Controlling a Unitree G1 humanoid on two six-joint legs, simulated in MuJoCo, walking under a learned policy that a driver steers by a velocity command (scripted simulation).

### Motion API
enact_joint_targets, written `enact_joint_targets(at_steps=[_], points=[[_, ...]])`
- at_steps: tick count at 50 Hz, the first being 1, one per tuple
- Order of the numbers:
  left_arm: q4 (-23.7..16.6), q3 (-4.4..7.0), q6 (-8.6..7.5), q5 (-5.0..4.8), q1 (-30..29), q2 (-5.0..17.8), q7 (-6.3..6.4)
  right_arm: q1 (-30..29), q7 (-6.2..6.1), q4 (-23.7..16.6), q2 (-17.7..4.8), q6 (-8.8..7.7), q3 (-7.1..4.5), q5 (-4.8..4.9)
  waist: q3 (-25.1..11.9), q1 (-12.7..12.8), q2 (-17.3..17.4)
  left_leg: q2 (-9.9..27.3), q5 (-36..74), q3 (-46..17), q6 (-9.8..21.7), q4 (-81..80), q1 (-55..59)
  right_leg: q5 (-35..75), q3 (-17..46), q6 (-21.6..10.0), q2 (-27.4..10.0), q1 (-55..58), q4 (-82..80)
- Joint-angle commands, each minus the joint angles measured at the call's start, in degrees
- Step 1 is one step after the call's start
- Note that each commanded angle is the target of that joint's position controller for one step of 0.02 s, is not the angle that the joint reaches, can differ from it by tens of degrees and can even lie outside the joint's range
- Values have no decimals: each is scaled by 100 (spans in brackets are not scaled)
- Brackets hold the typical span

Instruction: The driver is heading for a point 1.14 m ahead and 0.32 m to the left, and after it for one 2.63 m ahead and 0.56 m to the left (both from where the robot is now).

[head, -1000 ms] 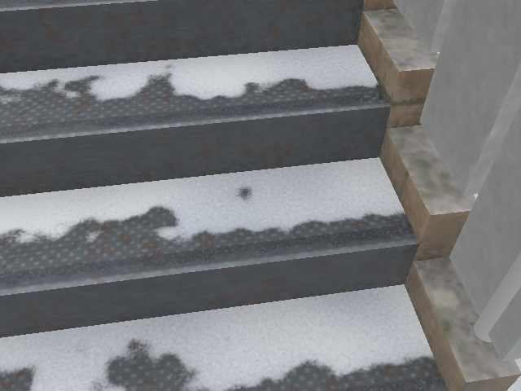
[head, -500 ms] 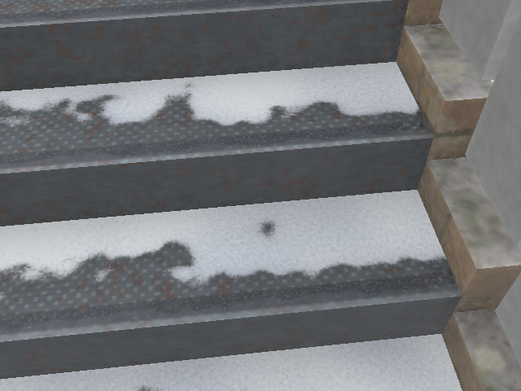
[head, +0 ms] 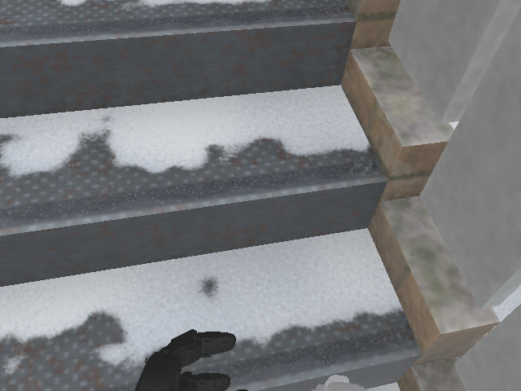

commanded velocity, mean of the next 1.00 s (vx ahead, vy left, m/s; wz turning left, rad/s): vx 0.22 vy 0.00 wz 0.00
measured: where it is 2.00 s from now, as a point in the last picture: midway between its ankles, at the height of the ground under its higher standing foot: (208, 197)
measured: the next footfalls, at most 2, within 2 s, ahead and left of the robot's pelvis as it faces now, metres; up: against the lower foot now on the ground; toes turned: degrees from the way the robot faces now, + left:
right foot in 0.02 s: +0.19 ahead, -0.09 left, +0.17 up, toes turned -9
left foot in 0.44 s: +0.21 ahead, +0.14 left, +0.17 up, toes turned +0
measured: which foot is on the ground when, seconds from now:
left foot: down 0.00-0.04, up 0.06-0.42, down 0.44-0.84, up 0.86-1.00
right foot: up 0.00-0.00, down 0.02-1.00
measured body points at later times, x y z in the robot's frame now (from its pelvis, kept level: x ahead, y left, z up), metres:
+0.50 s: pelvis +0.15 +0.01 +0.14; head +0.15 +0.01 +0.59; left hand +0.36 +0.25 +0.07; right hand +0.25 -0.24 +0.02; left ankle +0.18 +0.14 -0.59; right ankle +0.15 -0.08 -0.59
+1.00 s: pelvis +0.23 +0.02 +0.15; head +0.22 +0.02 +0.60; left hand +0.17 +0.25 +0.00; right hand +0.35 -0.20 +0.02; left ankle +0.18 +0.16 -0.28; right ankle +0.15 -0.08 -0.59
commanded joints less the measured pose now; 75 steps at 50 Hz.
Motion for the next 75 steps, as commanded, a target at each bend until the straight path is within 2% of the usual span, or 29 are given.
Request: enact_joint_targets(at_steps=[1,2,3,4,6,8,10,13,17,22,24,26,28,31,36,40,42,44,46,49,53,56,58,61,63,64,66,69,75], points=[[286,430,-79,147,2258,771,-23,-168,110,-412,-1847,-191,-448,-94,-1923,1549,1852,1183,8950,-12,771,2913,633,-217,481,-530,565,3799,-1888],[637,633,-116,260,2665,1146,10,148,278,-769,-1287,-246,-456,23,-2130,1363,509,652,6777,-87,374,4476,-1233,-467,2899,-967,-659,4918,-2802],[935,955,114,316,2979,1905,75,-19,460,-872,-1009,-188,-521,-59,-2063,1507,-992,-579,605,-317,275,6550,-2653,-2040,6071,-1540,-1505,5159,-5612],[807,1104,145,203,2042,1988,147,-290,459,-1023,-560,-130,-513,-363,-1515,1130,-349,-607,60,-1290,161,9103,-3329,-2846,7000,-1656,-1740,4298,-6510],[1263,1009,36,96,1319,1292,135,-1208,194,-1871,-306,72,-445,-516,288,428,144,-240,153,-916,120,10098,-4399,-2519,5008,-1026,-1541,2843,-6216],[1365,642,-327,429,1196,138,-529,-1065,579,-1519,-442,-108,-362,13,525,611,122,-857,580,-2260,834,10957,-5461,682,3403,-1493,-1135,2825,-5663],[1564,657,-406,519,1423,289,-697,-1019,530,-1702,-567,-193,-434,28,-98,203,371,-925,390,-2064,868,10316,-5735,3722,2186,-1412,-1062,3480,-5562],[1225,614,-535,419,703,457,-702,-522,622,-1441,-792,-218,-471,-20,-504,-262,8,-374,176,-1485,122,8800,-4914,3867,523,-641,-408,3226,-5636],[256,938,-735,357,-592,1794,-511,-634,948,-1498,-1238,-198,-512,-156,-972,-453,150,-54,534,-262,-1046,7073,-1890,5248,-372,-40,-102,2332,-5975],[792,1202,-476,-167,1563,1827,-518,-1627,486,-1975,-861,-93,-354,-206,-412,461,-334,-207,949,-183,-1031,1714,-3130,6384,963,-984,-1345,6265,-4738],[744,1168,-367,84,2619,1230,-470,-2271,210,-2263,-1405,-218,-399,-48,-1144,1404,186,-70,4242,-755,10,2448,-2521,5562,681,-447,-852,6431,-4155],[296,1115,-385,156,1644,1301,-337,-2684,198,-2588,-1439,-144,-491,-126,-1265,928,59,134,3259,-710,501,2532,-2109,3207,413,-3,-249,5404,-4384],[260,847,-232,36,782,657,-686,-1340,634,-2076,-845,187,-338,-29,-373,176,-118,224,-370,-1011,194,1608,-1896,-11,599,376,-382,4266,-5094],[205,1100,-238,207,887,1383,-680,-1156,696,-1920,-1806,271,-752,-70,104,141,248,186,-3013,-1462,545,1151,-2028,-861,458,107,-212,3586,-4892],[366,998,-376,137,1128,1191,-316,-1601,423,-2185,-1450,27,-621,-103,-250,196,736,1129,-2660,-3013,1406,495,-1437,287,731,-46,-41,3582,-3839],[517,1002,-437,168,1743,1073,-266,-1844,525,-2099,-1397,257,-611,-260,-192,384,541,788,-1232,-1981,1316,735,-2028,973,681,-235,26,5211,-4989],[640,1151,-452,222,2071,1425,-280,-1589,662,-2105,-1169,346,-565,-310,-299,273,-222,9,-119,-851,864,1864,-2211,1846,1568,-838,-502,5754,-5404],[1072,1429,-316,438,3479,2045,-282,-1671,706,-2053,-923,259,-449,-338,-15,999,-1002,-675,-1542,-351,275,4989,-4832,2344,3909,-2301,-2179,7269,-6373],[1813,1195,-293,697,4689,1423,-349,-1775,535,-1921,-632,-133,-351,-141,137,1275,-872,-1062,-2252,-1534,612,11589,-7834,2405,4190,-2040,-2438,7719,-6056],[2191,661,-139,811,3781,358,-566,-2542,594,-2512,-259,-111,-111,-138,285,711,-120,-757,-1590,-1496,1353,12606,-9381,1110,2571,-1280,-1847,6911,-6187],[2274,534,-266,1040,2848,478,-350,-3178,733,-2988,38,176,263,-72,318,91,-86,112,-878,-496,1440,11386,-8505,356,1425,-855,-1183,4468,-7262],[2037,599,-420,567,2707,1179,-533,-4801,818,-3421,-643,402,198,-19,-24,263,-608,99,-930,511,814,8445,-4190,1343,1030,-989,-828,1442,-8900],[2060,710,-528,197,2826,2005,-695,-3485,969,-2856,-498,522,202,-88,-295,-329,-1053,-540,-1127,921,412,7797,-4129,7726,756,-1259,-1307,3606,-7417],[2626,880,-490,254,3606,2049,-802,-2788,897,-2509,-732,454,14,-267,-1008,-184,-1388,-955,-1357,916,693,5307,-3522,9904,565,-1125,-1362,5987,-5293],[2468,700,-446,718,4012,1177,-1036,-394,652,-1630,-1254,402,-164,-326,-2515,-642,549,281,-910,-3143,1893,3391,574,5208,1407,-645,-198,2111,-2617],[2260,831,-350,407,3017,1050,-1034,646,578,-1228,-1717,305,-383,-535,-1857,-963,1267,1036,-2467,-5211,2078,1672,-221,2500,2225,-422,422,1221,328],[1946,757,-386,202,2233,614,-653,-41,536,-845,-1165,-115,-366,-311,-452,-361,1285,962,-3251,-4489,1527,1818,-1782,2854,2702,-429,348,-198,2778],[1748,655,-163,236,2047,514,-446,-2229,644,-783,45,-180,-70,-218,-569,752,4,867,-1607,-3077,1309,1389,-3015,3026,2602,-863,256,-323,3859],[1753,542,-77,274,1227,657,-607,-1118,654,-222,-268,-339,-173,-606,-280,598,411,416,-379,-993,1110,932,-2785,2181,1272,-746,-191,-979,4053]])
